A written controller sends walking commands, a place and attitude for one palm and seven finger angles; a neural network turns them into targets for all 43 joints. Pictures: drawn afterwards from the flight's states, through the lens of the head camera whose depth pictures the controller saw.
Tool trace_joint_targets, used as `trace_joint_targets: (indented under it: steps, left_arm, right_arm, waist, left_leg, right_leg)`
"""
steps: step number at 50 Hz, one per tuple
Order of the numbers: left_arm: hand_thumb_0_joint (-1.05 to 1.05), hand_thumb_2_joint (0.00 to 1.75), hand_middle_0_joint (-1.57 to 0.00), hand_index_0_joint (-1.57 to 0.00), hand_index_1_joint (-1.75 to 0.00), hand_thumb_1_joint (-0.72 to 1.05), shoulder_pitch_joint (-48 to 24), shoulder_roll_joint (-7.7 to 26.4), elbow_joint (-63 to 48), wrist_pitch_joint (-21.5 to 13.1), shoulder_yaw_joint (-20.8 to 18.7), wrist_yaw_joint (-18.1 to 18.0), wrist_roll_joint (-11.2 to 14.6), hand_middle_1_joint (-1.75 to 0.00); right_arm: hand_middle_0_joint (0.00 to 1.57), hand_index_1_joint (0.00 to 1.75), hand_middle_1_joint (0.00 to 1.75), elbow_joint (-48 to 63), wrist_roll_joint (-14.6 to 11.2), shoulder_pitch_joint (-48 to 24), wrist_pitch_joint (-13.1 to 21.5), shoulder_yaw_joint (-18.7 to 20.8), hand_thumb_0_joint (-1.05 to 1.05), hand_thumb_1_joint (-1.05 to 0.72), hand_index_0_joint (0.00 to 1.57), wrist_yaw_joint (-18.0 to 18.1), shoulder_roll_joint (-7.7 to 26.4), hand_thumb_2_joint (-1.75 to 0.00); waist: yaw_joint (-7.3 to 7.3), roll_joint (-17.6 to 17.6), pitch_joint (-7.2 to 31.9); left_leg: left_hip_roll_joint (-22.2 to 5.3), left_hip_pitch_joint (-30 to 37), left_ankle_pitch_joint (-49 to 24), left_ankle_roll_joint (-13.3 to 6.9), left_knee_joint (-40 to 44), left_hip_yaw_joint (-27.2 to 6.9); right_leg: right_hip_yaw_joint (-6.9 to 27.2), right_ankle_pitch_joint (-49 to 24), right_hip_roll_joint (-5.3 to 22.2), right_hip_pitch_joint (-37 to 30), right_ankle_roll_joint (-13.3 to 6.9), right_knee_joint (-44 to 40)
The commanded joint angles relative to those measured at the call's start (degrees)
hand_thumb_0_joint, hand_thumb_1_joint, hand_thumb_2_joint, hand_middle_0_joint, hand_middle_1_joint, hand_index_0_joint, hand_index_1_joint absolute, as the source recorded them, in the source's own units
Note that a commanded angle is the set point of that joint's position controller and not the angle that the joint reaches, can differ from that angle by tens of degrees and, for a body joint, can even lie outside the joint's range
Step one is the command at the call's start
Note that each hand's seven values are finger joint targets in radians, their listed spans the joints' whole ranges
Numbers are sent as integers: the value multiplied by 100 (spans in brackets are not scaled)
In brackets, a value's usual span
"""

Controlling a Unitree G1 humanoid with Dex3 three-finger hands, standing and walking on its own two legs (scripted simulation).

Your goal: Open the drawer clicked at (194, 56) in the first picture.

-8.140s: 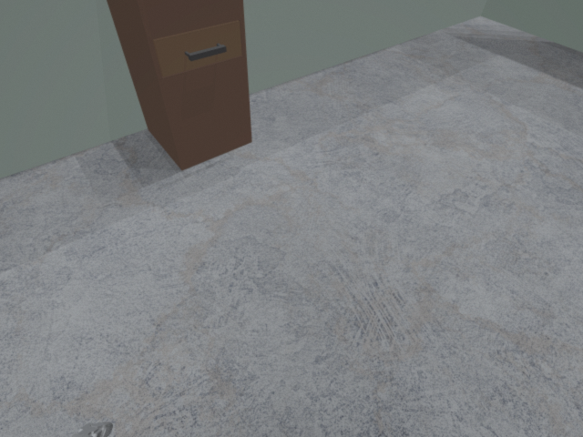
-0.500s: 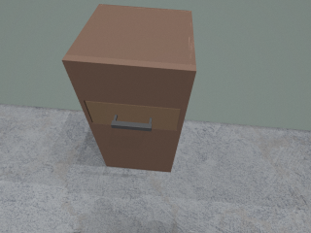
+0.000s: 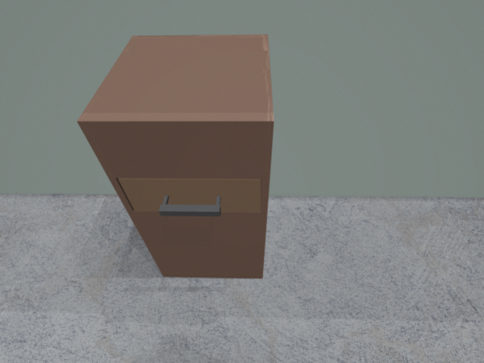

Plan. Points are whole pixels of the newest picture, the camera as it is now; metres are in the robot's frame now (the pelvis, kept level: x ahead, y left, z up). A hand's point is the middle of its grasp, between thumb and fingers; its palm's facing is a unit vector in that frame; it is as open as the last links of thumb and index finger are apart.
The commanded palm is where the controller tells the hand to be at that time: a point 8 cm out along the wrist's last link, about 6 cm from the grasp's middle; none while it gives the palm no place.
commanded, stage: come to a stop and stand still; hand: left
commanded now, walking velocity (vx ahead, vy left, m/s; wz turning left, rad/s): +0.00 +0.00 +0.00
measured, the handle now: (191, 204) +0.55 +0.17 -0.19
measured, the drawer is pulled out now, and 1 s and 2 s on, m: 0.00 0.00 0.00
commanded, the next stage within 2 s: look again from close up in 1.12 s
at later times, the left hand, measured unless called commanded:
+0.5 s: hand out of the picture -0.01 +0.13 -0.18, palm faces +0.07 -0.98 -0.17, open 7.4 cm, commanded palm none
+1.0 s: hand out of the picture +0.03 +0.17 -0.17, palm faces +0.04 -0.98 -0.21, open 7.4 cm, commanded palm none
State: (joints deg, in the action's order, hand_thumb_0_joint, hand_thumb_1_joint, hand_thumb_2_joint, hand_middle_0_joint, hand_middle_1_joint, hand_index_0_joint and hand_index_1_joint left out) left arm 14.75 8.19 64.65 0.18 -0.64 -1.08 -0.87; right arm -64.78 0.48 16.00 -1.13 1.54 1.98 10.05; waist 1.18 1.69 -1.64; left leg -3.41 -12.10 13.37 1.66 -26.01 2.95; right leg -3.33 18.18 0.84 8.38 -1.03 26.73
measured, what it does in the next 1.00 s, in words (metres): stands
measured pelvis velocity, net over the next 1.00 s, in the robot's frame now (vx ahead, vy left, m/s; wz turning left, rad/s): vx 0.03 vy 0.00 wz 0.00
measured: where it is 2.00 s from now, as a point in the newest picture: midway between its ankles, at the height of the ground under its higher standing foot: outside the picture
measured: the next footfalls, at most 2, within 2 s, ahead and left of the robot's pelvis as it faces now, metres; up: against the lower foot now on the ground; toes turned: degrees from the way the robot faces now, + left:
none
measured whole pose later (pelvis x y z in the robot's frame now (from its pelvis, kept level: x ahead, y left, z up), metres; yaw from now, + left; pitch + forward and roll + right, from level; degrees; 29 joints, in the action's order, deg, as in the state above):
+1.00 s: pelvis +0.03 +0.00 +0.00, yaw +0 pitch -1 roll +1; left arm 15.2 8.7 64.6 -0.2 -0.8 -2.3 -0.6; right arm -66.1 0.4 14.7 0.1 0.0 2.8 8.3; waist -0.3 -0.1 -2.5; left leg -3.7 -7.8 14.9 2.9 -24.0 3.0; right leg -3.5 19.2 0.6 3.7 -1.0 23.9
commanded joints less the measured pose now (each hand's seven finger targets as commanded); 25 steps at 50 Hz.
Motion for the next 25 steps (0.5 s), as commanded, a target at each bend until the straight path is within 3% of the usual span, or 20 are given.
trace_joint_targets:
  steps: [1, 4, 10, 13, 22, 25]
  left_arm:
    - [0, 90, -20, -20, -30, 90, 179, 600, -123, -100, -90, -87, 68, -30]
    - [0, 90, -20, -20, -30, 90, 281, 588, -75, -72, -101, -103, 81, -30]
    - [0, 90, -20, -20, -30, 90, 328, 563, -95, -64, -117, -122, 79, -30]
    - [0, 90, -20, -20, -30, 90, 375, 545, -116, -69, -128, -132, 73, -30]
    - [0, 90, -20, -20, -30, 90, 577, 482, -65, -101, -140, -144, 63, -30]
    - [0, 90, -20, -20, -30, 90, 577, 458, -61, -96, -138, -149, 55, -30]
  right_arm:
    - [20, 30, 30, 62, 43, 285, 99, -23, 0, -90, 20, 1, 205, -90]
    - [20, 30, 30, -63, 32, 335, 89, -36, 0, -90, 20, 16, 187, -90]
    - [20, 30, 30, -114, 41, 409, 46, -49, 0, -90, 20, 34, 138, -90]
    - [20, 30, 30, -104, 33, 443, 42, -35, 0, -90, 20, 42, 118, -90]
    - [20, 30, 30, -71, 19, 352, 86, -42, 0, -90, 20, 84, 137, -90]
    - [20, 30, 30, -52, 18, 344, 91, -41, 0, -90, 20, 90, 148, -90]
  waist:
    - [9, -718, -201]
    - [-60, -288, -342]
    - [-63, -404, -464]
    - [-45, -357, -344]
    - [-89, -303, -174]
    - [-69, -286, -177]
  left_leg:
    - [-192, 335, -775, -81, 309, -177]
    - [-263, 298, -917, -75, 319, -178]
    - [-252, 282, -766, -37, 256, -139]
    - [-254, 334, -777, -36, 228, -134]
    - [-298, 447, -1179, -46, 157, -103]
    - [-304, 481, -1224, -56, 171, -119]
  right_leg:
    - [595, -1668, 742, 419, -189, -851]
    - [523, -1324, 600, 364, -112, -903]
    - [579, -1158, 616, 397, -150, -1069]
    - [582, -1288, 598, 311, -155, -1043]
    - [460, -2317, 579, 63, -104, -806]
    - [443, -2313, 560, 81, -106, -754]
